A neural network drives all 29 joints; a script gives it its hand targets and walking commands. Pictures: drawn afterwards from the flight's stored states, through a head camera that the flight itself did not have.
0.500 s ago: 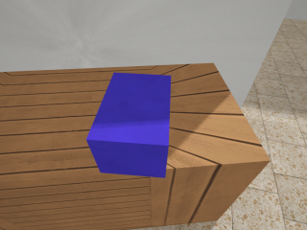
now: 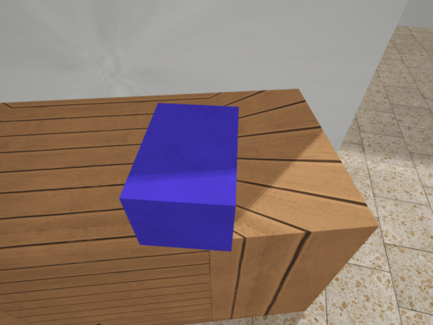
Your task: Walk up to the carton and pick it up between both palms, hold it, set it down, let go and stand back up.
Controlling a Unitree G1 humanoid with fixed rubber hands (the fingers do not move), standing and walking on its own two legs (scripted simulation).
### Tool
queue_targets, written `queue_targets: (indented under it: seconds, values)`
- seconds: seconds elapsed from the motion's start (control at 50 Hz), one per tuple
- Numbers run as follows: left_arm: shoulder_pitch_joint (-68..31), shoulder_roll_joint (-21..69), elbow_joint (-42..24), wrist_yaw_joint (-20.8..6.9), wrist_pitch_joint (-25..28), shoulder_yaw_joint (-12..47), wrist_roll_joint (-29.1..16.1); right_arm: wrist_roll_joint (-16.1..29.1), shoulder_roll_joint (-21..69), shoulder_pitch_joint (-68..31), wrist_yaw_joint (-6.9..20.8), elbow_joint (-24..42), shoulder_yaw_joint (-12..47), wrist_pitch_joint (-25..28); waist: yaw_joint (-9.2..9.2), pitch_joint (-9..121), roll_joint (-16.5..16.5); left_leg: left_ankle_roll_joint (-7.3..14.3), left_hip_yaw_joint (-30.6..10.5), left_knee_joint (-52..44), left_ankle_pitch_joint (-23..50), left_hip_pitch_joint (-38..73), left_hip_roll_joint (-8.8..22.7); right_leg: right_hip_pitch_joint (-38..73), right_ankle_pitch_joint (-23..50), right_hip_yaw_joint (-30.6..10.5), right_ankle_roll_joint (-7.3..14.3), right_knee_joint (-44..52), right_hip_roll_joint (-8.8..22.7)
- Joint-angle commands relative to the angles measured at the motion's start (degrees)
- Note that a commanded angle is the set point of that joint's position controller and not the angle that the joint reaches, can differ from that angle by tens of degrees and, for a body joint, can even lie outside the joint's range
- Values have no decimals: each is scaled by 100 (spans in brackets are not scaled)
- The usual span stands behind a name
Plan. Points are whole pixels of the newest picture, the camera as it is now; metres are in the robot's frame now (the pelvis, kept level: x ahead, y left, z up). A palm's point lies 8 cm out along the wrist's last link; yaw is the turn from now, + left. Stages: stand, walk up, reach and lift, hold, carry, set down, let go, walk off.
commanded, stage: walk up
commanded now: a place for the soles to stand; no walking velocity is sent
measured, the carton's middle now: (192, 172) +0.46 +0.07 +0.01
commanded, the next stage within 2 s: reach and lift in 0.10 s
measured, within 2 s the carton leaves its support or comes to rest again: neither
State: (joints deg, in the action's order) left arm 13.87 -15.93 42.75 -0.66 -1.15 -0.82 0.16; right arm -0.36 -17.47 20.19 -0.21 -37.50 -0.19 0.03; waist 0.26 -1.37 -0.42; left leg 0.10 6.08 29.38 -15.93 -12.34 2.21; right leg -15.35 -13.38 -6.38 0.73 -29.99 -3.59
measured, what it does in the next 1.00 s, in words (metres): stands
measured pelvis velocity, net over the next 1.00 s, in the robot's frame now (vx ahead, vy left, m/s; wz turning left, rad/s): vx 0.02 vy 0.02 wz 0.01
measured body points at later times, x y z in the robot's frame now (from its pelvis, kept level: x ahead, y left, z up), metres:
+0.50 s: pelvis +0.01 -0.01 +0.00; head +0.00 +0.02 +0.45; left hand +0.20 +0.24 -0.08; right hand +0.15 -0.26 -0.06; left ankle +0.00 +0.12 -0.74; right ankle +0.03 -0.11 -0.74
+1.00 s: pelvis +0.02 +0.02 +0.01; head +0.01 +0.04 +0.46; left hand +0.19 +0.27 -0.03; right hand +0.17 -0.20 -0.02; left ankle +0.00 +0.12 -0.74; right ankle +0.03 -0.11 -0.74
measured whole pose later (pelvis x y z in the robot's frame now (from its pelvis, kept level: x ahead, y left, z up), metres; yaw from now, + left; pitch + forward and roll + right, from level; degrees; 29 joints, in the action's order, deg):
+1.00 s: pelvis +0.02 +0.02 +0.01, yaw +1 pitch -6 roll -1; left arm 17.2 -17.3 17.2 -2.8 -0.9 -0.3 -5.8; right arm 3.8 -6.3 24.2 -3.0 -17.8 -1.9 8.6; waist -1.6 -4.4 -2.1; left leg 1.2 6.3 18.5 -12.8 0.3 1.1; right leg -1.5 -9.2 -1.9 -0.8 -16.7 -0.2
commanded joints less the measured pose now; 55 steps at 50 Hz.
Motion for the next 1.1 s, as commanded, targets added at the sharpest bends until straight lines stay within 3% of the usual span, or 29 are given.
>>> queue_targets:
  seconds: [0.0,0.08,0.1,0.12,0.14,0.18,0.24,0.28,0.34,0.5,0.58,0.68,0.84,1.08]
  values:
    - [-49,-731,-399,27,91,-200,1,-2,-775,147,-33,389,-250,105,-5,68,-15,244,-689,-588,-42,40,612,-145,620,-686,180,486,580]
    - [-35,-754,-416,26,113,-196,10,-13,-765,134,-35,371,-262,125,-5,87,9,243,-687,-557,113,54,620,-110,702,-680,153,499,586]
    - [-2744,-928,-1056,195,-740,-204,48,-496,-349,-2685,183,-54,-909,840,-125,-234,366,16,-160,-135,-1012,-703,208,-660,-1240,665,307,-237,322]
    - [-2194,-577,-1119,355,-1141,-48,132,-480,-598,-2026,375,-226,-950,966,-30,-683,367,177,-308,-315,-1858,-977,338,-476,-1378,805,291,-429,226]
    - [-2147,-498,-1192,367,-1311,-83,179,-403,-615,-1918,450,-181,-934,942,-49,-507,144,253,-259,-282,-1893,-1135,383,-202,-1283,852,267,-535,215]
    - [-1767,-488,-1613,273,-1540,-110,49,-398,-519,-1416,383,-59,-956,994,21,62,-492,100,-97,286,-771,-46,182,-765,-784,619,289,-155,499]
    - [-1076,-506,-2247,123,-1700,-292,128,-179,-463,-609,180,60,-848,1046,120,782,-584,-43,-144,317,379,1339,-14,-531,849,601,158,237,536]
    - [-728,-558,-2302,55,-1654,-449,250,-42,-418,-411,75,-22,-711,1059,136,875,-454,-94,-121,93,946,1447,-117,77,1809,624,30,297,430]
    - [-688,-658,-2201,14,-1606,-531,256,-29,-125,-513,-48,364,-515,917,78,294,-426,-51,5,-393,546,1119,-271,454,1216,473,-6,702,468]
    - [-1009,-753,-2591,-50,-1381,-585,166,31,395,-473,-176,1611,-328,569,-115,-452,223,-45,224,-1120,471,960,-258,805,618,445,2,1193,426]
    - [-763,-685,-2816,-97,-1042,-517,-15,66,433,-148,-188,1875,-405,645,-33,-122,275,-88,158,-1238,857,1200,-201,974,938,532,25,1247,355]
    - [-360,-606,-2795,-190,-540,-337,-317,10,432,124,-220,2092,-517,825,34,-51,45,-90,41,-1353,1195,1173,-97,1134,1052,633,45,1336,218]
    - [-52,-671,-3012,-185,63,-207,-528,235,524,207,-233,2385,-441,1018,-151,-166,254,-85,-82,-1526,1383,652,52,1657,1020,633,167,1338,107]
    - [281,-905,-3869,-359,296,-257,-800,739,1056,662,-569,3373,15,945,-233,-197,454,-162,-135,-1328,1738,1061,-108,1388,1132,425,208,1636,370]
